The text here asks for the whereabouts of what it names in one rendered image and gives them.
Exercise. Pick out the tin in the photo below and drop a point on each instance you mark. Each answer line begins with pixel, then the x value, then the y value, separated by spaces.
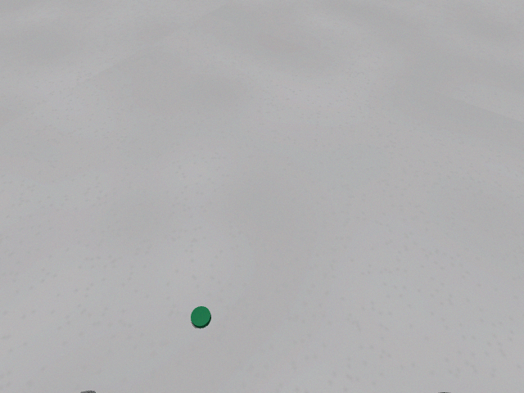
pixel 200 317

